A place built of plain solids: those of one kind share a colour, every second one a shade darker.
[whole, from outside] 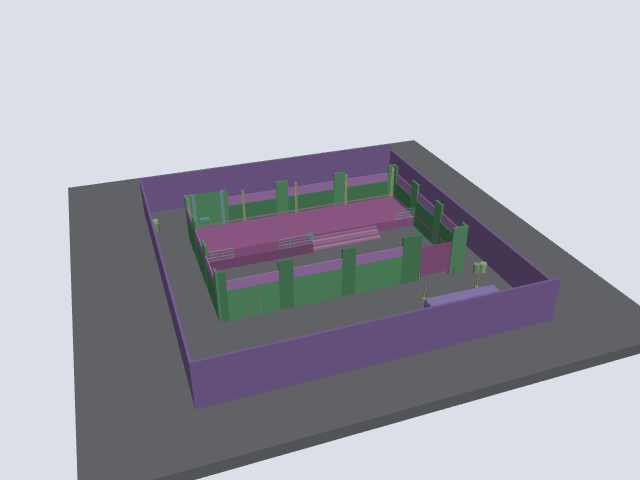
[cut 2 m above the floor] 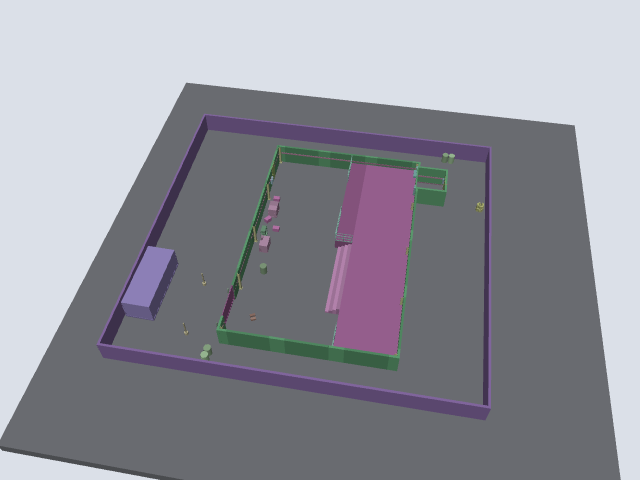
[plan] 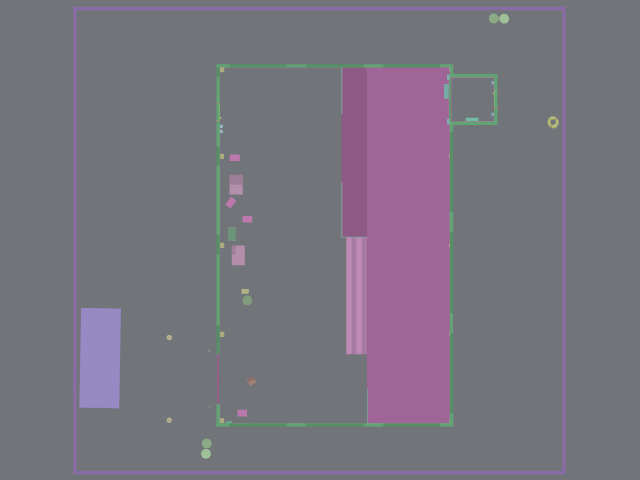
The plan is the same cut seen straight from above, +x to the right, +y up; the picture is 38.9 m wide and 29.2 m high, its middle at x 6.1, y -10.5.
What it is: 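A split-level store; one tall room on two levels; a low floor behind the doors and a raised floor 0.98 m over it, whose front bears 2 heads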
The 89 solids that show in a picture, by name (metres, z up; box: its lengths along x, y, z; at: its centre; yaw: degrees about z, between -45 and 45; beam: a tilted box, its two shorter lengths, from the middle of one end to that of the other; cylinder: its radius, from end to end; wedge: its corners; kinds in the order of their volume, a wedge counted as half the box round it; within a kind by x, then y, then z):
{
 "raised_floor_bank_1": {"box": [1.55, 10.35, 1.03], "at": [8.18, -5.17, 0.47]},
 "raised_floor_bank_2": {"box": [5.05, 21.65, 1.03], "at": [11.47, -10.82, 0.47]},
 "yard_bound_1": {"box": [0.2, 28.45, 4.03], "at": [-8.81, -10.53, 1.97]},
 "yard_bound_2": {"box": [29.95, 0.2, 3.33], "at": [6.06, -24.65, 1.61]},
 "yard_bound_3": {"box": [29.95, 0.2, 4.03], "at": [6.06, 3.6, 1.97]},
 "yard_bound_4": {"box": [0.2, 28.45, 4.03], "at": [20.94, -10.53, 1.97]},
 "beyond_container_1": {"box": [2.32, 5.99, 2.59], "at": [-7.28, -17.68, 1.24], "yaw": -1.0},
 "beyond_container_2": {"box": [2.4, 6.06, 2.65], "at": [-7.28, -17.68, 1.27], "yaw": -1.0},
 "beyond_container_3": {"box": [0.08, 6.06, 0.23], "at": [-6.1, -17.72, 0.06], "yaw": -1.0},
 "wall_1": {"box": [0.2, 1.41, 4.65], "at": [-0.1, -21.15, 2.27]},
 "wall_2": {"box": [0.2, 1.81, 4.65], "at": [-0.1, -16.55, 2.27]},
 "wall_3": {"box": [0.2, 4.26, 2.9], "at": [-0.1, -13.53, 1.4]},
 "wall_4": {"box": [0.2, 1.21, 4.65], "at": [-0.1, -10.8, 2.27]},
 "wall_5": {"box": [0.2, 4.21, 2.9], "at": [-0.1, -8.1, 1.4]},
 "wall_6": {"box": [0.2, 1.21, 4.65], "at": [-0.1, -5.4, 2.27]},
 "wall_7": {"box": [0.2, 4.21, 2.9], "at": [-0.1, -2.7, 1.4]},
 "wall_8": {"box": [0.2, 0.81, 4.65], "at": [-0.1, -0.2, 2.27]},
 "wall_9": {"box": [0.81, 0.2, 4.65], "at": [0.2, -21.75, 2.27]},
 "wall_10": {"box": [0.81, 0.2, 4.65], "at": [0.2, 0.1, 2.27]},
 "wall_11": {"box": [3.46, 0.2, 2.9], "at": [2.33, -21.75, 1.4]},
 "wall_12": {"box": [3.46, 0.2, 2.9], "at": [2.33, 0.1, 1.4]},
 "wall_13": {"box": [1.21, 0.2, 4.65], "at": [4.65, -21.75, 2.27]},
 "wall_14": {"box": [1.21, 0.2, 4.65], "at": [4.65, 0.1, 2.27]},
 "wall_15": {"box": [3.51, 0.2, 2.9], "at": [7.0, -21.75, 1.4]},
 "wall_16": {"box": [3.51, 0.2, 2.9], "at": [7.0, 0.1, 1.4]},
 "wall_17": {"box": [1.21, 0.2, 4.65], "at": [9.35, -21.75, 2.27]},
 "wall_18": {"box": [1.21, 0.2, 4.65], "at": [9.35, 0.1, 2.27]},
 "wall_19": {"box": [3.46, 0.2, 2.9], "at": [11.68, -21.75, 1.4]},
 "wall_20": {"box": [3.46, 0.2, 2.9], "at": [11.68, 0.1, 1.4]},
 "wall_21": {"box": [0.81, 0.2, 4.65], "at": [13.8, -21.75, 2.27]},
 "wall_22": {"box": [0.81, 0.2, 4.65], "at": [13.8, 0.1, 2.27]},
 "wall_23": {"box": [0.06, 2.82, 4.65], "at": [13.97, -1.95, 2.27]},
 "wall_24": {"box": [0.06, 2.7, 2.45], "at": [14.03, -1.95, 1.18]},
 "wall_25": {"box": [0.2, 0.81, 4.65], "at": [14.1, -21.45, 2.27]},
 "wall_26": {"box": [0.2, 4.91, 2.9], "at": [14.1, -18.6, 1.4]},
 "wall_27": {"box": [0.2, 1.21, 4.65], "at": [14.1, -15.55, 2.27]},
 "wall_28": {"box": [0.2, 4.96, 2.9], "at": [14.1, -12.47, 1.4]},
 "wall_29": {"box": [0.2, 1.21, 4.65], "at": [14.1, -9.4, 2.27]},
 "wall_30": {"box": [0.2, 4.91, 2.9], "at": [14.1, -6.35, 1.4]},
 "wall_31": {"box": [0.2, 0.61, 4.65], "at": [14.1, -3.6, 2.27]},
 "wall_32": {"box": [0.2, 0.8, 4.65], "at": [14.1, -0.2, 2.27]},
 "wall_33": {"box": [2.9, 0.2, 2.45], "at": [15.45, -3.4, 1.18]},
 "wall_34": {"box": [2.9, 0.2, 2.45], "at": [15.45, -0.5, 1.18]},
 "wall_35": {"box": [0.2, 3.1, 2.45], "at": [16.8, -1.95, 1.18]},
 "door_landing_1": {"box": [0.33, 7.1, 0.25], "at": [7.87, -13.9, 0.07]},
 "door_landing_2": {"box": [0.33, 7.1, 0.44], "at": [8.18, -13.9, 0.17]},
 "door_landing_3": {"box": [0.33, 7.1, 0.64], "at": [8.49, -13.9, 0.27]},
 "door_landing_4": {"box": [0.33, 7.1, 0.83], "at": [8.8, -13.9, 0.37]},
 "window_pane_1": {"box": [0.1, 4.25, 0.91], "at": [-0.15, -13.53, 3.29]},
 "window_pane_2": {"box": [0.1, 4.2, 0.91], "at": [-0.15, -8.1, 3.29]},
 "window_pane_3": {"box": [0.1, 4.2, 0.91], "at": [-0.15, -2.7, 3.29]},
 "window_pane_4": {"box": [3.45, 0.1, 0.91], "at": [2.33, -21.8, 3.29]},
 "window_pane_5": {"box": [3.45, 0.1, 0.91], "at": [2.33, 0.15, 3.29]},
 "window_pane_6": {"box": [3.5, 0.1, 0.91], "at": [7.0, -21.8, 3.29]},
 "window_pane_7": {"box": [3.5, 0.1, 0.91], "at": [7.0, 0.15, 3.29]},
 "window_pane_8": {"box": [3.45, 0.1, 0.91], "at": [11.68, -21.8, 3.29]},
 "window_pane_9": {"box": [3.45, 0.1, 0.91], "at": [11.68, 0.15, 3.29]},
 "window_pane_10": {"box": [0.1, 4.9, 0.91], "at": [14.15, -18.6, 3.29]},
 "window_pane_11": {"box": [0.1, 4.95, 0.91], "at": [14.15, -12.47, 3.29]},
 "window_pane_12": {"box": [0.1, 4.9, 0.91], "at": [14.15, -6.35, 3.29]},
 "pallet_load_1": {"box": [0.79, 0.59, 0.43], "at": [0.99, -6.84, 0.79], "yaw": -1.3},
 "pallet_load_2": {"box": [0.78, 0.58, 0.47], "at": [1.01, -7.43, 0.79], "yaw": 0.7},
 "pallet_load_3": {"box": [0.58, 1.2, 0.98], "at": [1.24, -11.44, 0.44]},
 "beyond_drums_1": {"cylinder": 0.3, "from": [-0.84, -23.5, -0.06], "to": [-0.84, -23.5, 0.87]},
 "beyond_drums_2": {"cylinder": 0.3, "from": [-0.79, -22.88, -0.06], "to": [-0.79, -22.88, 0.87]},
 "beyond_drums_3": {"cylinder": 0.3, "from": [16.67, 2.98, -0.06], "to": [16.67, 2.98, 0.87]},
 "beyond_drums_4": {"cylinder": 0.3, "from": [17.31, 2.96, -0.06], "to": [17.31, 2.96, 0.87]},
 "pier_1": {"box": [0.17, 0.34, 4.65], "at": [13.91, -3.3, 2.27]},
 "pier_2": {"box": [0.17, 0.34, 4.65], "at": [13.91, -0.6, 2.27]},
 "roller_shutter_1": {"box": [0.06, 2.86, 2.91], "at": [-0.12, -18.95, 1.84]},
 "roller_shutter_2": {"box": [0.07, 2.86, 0.1], "at": [-0.1, -18.95, 0.47]},
 "carton_1": {"box": [0.4, 0.6, 0.45], "at": [0.68, -8.22, 0.17], "yaw": -37.9},
 "carton_2": {"box": [0.6, 0.4, 0.45], "at": [0.92, -5.49, 0.17]},
 "carton_3": {"box": [0.59, 0.4, 0.44], "at": [1.37, -21.03, 0.17]},
 "carton_4": {"box": [0.6, 0.4, 0.45], "at": [1.69, -9.23, 0.17]},
 "drum_1": {"cylinder": 0.3, "from": [1.68, -14.18, 0.0], "to": [1.68, -14.18, 0.87]},
 "low_rail_1": {"box": [7.39, 0.024, 0.16], "at": [3.7, -0.01, 1.2]},
 "low_rail_2": {"box": [6.76, 0.024, 0.16], "at": [5.56, -21.64, 1.2]},
 "low_rail_3": {"box": [6.53, 0.024, 0.16], "at": [10.73, -0.01, 1.2]},
 "low_rail_4": {"box": [0.024, 18.35, 0.16], "at": [13.99, -12.47, 1.2]},
 "low_rail_5": {"box": [2.64, 0.024, 0.16], "at": [15.38, -0.61, 0.9]},
 "file_trolley_1": {"box": [0.41, 0.72, 0.29], "at": [0.77, -10.14, 0.94]},
 "signing_shelf_1": {"box": [0.3, 0.9, 0.26], "at": [13.79, -1.46, 1.93]},
 "steel_column_1": {"box": [0.014, 0.2, 4.45], "at": [13.8, -21.51, 2.17]},
 "steel_column_2": {"box": [0.014, 0.2, 4.45], "at": [13.8, -16.24, 2.17]},
 "steel_column_3": {"box": [0.014, 0.2, 4.45], "at": [13.8, -10.82, 2.17]},
 "steel_column_4": {"box": [0.014, 0.2, 4.45], "at": [13.8, -5.41, 2.17]},
 "deck_rail_1": {"box": [0.05, 3.35, 0.05], "at": [7.43, -8.68, 2.0]},
 "deck_rail_2": {"box": [0.05, 2.8, 0.05], "at": [7.43, -1.4, 2.0]}
}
